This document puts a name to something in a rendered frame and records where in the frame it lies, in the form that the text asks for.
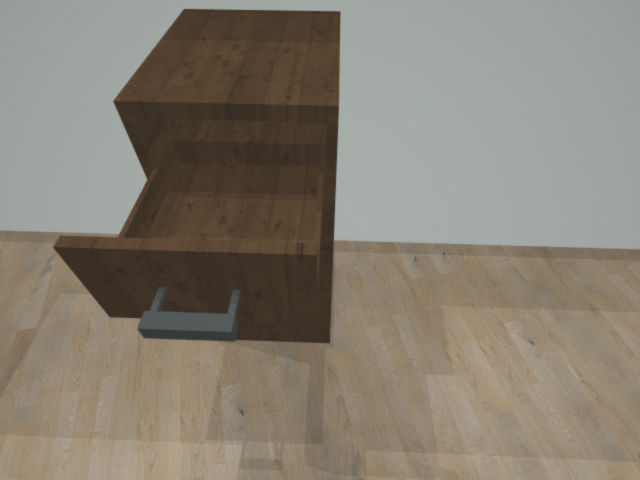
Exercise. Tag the drawer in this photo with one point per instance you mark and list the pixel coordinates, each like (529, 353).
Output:
(215, 215)

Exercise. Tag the handle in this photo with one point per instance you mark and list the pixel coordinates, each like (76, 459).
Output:
(157, 324)

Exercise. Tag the cabinet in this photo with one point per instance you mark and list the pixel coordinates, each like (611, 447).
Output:
(245, 75)

